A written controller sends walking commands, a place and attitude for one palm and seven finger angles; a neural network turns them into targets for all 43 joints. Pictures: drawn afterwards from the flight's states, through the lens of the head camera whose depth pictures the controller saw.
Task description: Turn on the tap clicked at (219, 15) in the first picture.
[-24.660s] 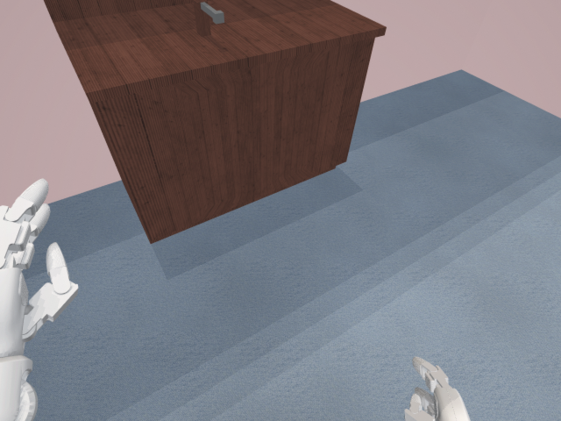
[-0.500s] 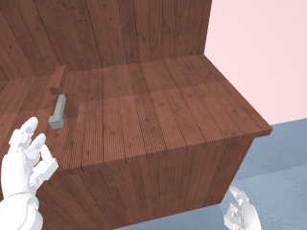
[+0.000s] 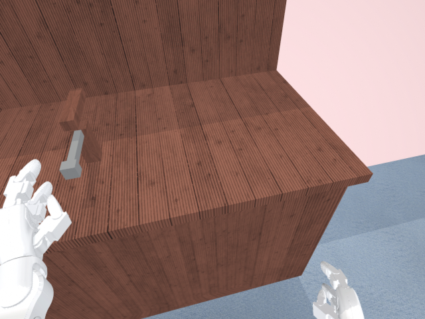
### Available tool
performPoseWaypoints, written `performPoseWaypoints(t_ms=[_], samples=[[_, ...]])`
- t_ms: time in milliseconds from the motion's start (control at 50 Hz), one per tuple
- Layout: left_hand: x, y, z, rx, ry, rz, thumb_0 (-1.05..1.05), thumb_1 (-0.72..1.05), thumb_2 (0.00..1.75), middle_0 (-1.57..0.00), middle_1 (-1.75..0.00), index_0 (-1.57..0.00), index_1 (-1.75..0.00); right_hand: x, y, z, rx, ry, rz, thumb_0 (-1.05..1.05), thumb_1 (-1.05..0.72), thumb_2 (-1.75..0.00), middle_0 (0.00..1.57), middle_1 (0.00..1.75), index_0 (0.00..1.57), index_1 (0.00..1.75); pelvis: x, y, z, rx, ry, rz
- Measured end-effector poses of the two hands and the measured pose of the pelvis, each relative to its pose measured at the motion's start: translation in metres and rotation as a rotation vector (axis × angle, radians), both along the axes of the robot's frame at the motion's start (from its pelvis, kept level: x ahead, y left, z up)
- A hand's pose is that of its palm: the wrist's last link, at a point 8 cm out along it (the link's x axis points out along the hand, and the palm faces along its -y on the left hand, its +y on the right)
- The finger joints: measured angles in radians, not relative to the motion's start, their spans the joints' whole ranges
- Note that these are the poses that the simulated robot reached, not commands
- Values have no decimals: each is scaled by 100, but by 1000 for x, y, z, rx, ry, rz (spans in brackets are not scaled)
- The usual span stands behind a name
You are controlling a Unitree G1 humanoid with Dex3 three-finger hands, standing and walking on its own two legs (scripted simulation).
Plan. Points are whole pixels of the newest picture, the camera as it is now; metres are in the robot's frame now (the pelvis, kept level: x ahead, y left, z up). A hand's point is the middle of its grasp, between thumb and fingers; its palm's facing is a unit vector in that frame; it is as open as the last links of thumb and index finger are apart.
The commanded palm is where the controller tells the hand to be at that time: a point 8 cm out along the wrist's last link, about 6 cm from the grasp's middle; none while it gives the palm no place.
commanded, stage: reach beside the lever's end, fingers flat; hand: left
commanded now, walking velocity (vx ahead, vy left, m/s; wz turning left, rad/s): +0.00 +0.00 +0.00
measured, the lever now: (71, 169) +0.34 +0.33 +0.12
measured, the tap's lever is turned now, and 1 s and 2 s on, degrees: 0 0 0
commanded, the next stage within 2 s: push the lever round in 1.54 s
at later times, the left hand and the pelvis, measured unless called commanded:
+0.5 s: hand (62, 203) +0.25 +0.30 +0.13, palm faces +0.56 -0.82 -0.11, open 7.6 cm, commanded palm +0.20 +0.34 +0.13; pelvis +0.00 +0.01 +0.00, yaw -1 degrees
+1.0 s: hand (52, 197) +0.27 +0.33 +0.12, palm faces +0.58 -0.81 -0.11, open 7.8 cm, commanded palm +0.23 +0.37 +0.11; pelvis +0.00 +0.01 +0.00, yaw -1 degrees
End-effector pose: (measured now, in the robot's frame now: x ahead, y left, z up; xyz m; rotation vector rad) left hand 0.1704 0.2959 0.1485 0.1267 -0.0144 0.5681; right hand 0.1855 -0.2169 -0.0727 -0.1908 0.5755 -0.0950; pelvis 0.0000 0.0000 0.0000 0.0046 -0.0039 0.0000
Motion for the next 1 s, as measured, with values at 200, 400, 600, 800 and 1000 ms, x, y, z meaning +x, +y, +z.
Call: performPoseWaypoints(t_ms=[200,400,600,800,1000], samples=[[7,16,-7,-7,0,32,2,89,90,-19,-27,-19,-27,-3,1,-2,-11,18,-8,1,-91,-90,20,30,20,30,-1,3,0,-2,6,2],[29,27,-13,-18,18,18,2,89,90,-18,-24,-18,-24,-4,2,-3,-14,35,-24,1,-91,-90,20,30,20,30,1,7,0,-2,22,-6],[34,36,-18,-16,13,32,2,89,90,-17,-22,-17,-22,-8,0,-6,-22,59,-36,1,-91,-90,20,30,20,30,4,11,0,-2,35,-9],[45,49,-23,-14,13,42,2,89,90,-16,-19,-17,-19,-11,-2,-10,-31,82,-46,1,-91,-90,20,30,20,30,3,12,-1,-3,46,-9],[50,65,-27,-19,15,53,2,89,90,-16,-17,-16,-17,-20,-8,-12,-39,100,-65,1,-91,-90,20,30,20,30,1,12,-2,-5,58,-13]])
